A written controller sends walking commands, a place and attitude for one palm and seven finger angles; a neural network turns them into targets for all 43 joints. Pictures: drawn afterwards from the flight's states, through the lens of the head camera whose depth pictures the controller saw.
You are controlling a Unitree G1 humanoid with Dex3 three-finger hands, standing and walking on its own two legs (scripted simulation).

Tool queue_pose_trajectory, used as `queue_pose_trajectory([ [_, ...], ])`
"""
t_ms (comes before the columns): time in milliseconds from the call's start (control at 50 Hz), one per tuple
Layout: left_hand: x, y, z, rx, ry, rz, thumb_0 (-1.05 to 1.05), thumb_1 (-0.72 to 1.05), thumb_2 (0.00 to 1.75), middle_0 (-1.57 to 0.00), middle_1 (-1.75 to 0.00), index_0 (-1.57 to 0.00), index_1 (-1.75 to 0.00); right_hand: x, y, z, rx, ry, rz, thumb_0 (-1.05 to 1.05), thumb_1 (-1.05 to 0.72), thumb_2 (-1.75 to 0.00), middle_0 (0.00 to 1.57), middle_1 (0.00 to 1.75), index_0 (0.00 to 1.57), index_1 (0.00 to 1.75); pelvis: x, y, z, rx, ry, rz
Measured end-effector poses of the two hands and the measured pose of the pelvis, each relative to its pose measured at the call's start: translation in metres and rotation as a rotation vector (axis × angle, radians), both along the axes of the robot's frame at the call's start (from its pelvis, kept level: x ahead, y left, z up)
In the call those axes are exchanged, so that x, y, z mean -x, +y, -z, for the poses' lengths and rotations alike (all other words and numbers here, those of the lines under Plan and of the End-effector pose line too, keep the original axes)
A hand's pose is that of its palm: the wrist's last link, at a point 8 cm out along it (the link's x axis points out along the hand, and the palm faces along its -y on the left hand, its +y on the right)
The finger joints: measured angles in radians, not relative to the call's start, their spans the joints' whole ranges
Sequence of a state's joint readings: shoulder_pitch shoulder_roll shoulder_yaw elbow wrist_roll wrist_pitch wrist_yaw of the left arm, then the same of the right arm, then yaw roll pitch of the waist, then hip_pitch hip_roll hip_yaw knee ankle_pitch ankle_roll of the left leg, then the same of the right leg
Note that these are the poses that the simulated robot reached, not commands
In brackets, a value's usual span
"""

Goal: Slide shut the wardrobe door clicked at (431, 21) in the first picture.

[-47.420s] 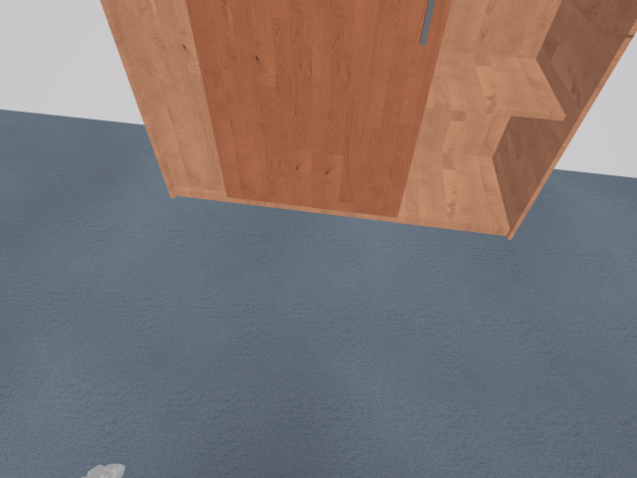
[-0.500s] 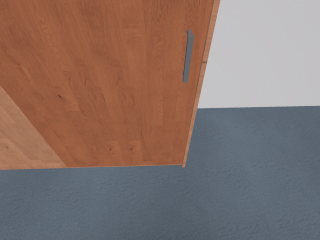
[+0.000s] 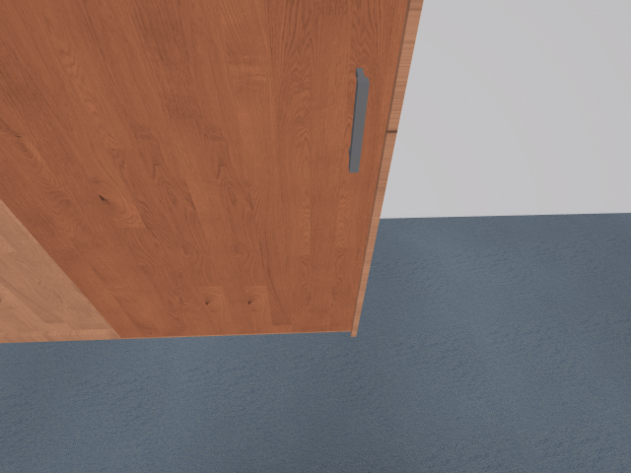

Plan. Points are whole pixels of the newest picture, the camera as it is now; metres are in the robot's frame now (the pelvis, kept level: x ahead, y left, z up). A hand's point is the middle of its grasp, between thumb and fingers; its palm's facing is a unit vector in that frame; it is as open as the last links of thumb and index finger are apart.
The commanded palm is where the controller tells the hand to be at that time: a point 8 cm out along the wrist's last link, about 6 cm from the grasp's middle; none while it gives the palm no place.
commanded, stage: look to check the result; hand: left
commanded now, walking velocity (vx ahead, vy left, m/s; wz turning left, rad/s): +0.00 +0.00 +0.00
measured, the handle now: (356, 123) +0.63 -0.04 +0.11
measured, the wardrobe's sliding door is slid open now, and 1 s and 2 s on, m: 0.00 0.00 0.00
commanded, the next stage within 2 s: stand and wait in 0.40 s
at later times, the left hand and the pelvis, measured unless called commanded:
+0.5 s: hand out of the picture +0.08 +0.21 -0.16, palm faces +0.00 -0.95 -0.30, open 7.4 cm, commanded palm none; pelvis +0.01 -0.01 +0.00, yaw +0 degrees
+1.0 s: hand out of the picture +0.10 +0.22 -0.15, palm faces -0.02 -0.94 -0.34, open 7.4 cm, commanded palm none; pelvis +0.01 -0.02 +0.00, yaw -1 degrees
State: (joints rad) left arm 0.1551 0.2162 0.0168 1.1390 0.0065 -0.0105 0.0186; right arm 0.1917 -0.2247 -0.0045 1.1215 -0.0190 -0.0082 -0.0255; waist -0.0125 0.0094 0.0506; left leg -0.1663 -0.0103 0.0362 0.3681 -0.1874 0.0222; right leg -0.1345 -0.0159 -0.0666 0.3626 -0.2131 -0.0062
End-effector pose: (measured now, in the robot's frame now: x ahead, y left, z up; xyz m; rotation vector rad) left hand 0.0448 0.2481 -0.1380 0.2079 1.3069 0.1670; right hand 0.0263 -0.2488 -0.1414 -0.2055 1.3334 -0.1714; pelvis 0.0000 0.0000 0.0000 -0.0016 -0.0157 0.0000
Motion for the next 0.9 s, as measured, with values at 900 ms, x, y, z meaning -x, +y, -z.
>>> queue_pose_trajectory([
  [900, -0.053, 0.018, -0.023, -0.096, -0.08, 0.044, 0.0, 0.9, 0.9, -0.21, -0.3, -0.2, -0.3, -0.049, -0.059, -0.015, 0.077, -0.074, -0.034, 0.0, -0.91, -0.9, 0.2, 0.3, 0.2, 0.3, -0.014, -0.02, -0.003, -0.004, -0.006, 0.007],
])
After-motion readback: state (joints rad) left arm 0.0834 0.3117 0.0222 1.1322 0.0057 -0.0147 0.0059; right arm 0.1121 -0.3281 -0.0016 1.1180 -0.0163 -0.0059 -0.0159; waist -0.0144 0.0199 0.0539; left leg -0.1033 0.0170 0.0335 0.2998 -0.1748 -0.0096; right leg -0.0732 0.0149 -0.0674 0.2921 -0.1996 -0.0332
